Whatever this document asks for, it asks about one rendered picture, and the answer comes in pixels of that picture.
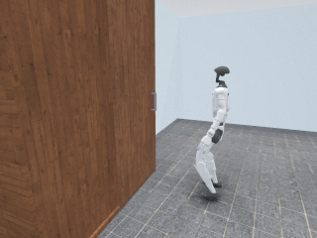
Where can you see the robot left hand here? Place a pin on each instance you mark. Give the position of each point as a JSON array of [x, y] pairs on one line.
[[206, 141]]

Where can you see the left robot upper arm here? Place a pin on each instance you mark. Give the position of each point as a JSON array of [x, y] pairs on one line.
[[220, 95]]

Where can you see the wardrobe door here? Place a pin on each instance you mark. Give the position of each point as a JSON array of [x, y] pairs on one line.
[[131, 25], [58, 53]]

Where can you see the handle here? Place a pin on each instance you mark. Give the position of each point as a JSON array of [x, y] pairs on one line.
[[155, 100]]

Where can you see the right robot upper arm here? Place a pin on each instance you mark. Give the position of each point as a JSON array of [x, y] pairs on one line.
[[228, 106]]

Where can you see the robot left forearm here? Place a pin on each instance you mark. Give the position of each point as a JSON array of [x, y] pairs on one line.
[[218, 119]]

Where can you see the humanoid robot head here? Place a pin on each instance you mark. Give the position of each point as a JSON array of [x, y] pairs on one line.
[[221, 70]]

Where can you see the robot right forearm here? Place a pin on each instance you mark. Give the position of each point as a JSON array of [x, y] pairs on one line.
[[224, 119]]

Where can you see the left robot shin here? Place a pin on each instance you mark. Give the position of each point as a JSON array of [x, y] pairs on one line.
[[205, 175]]

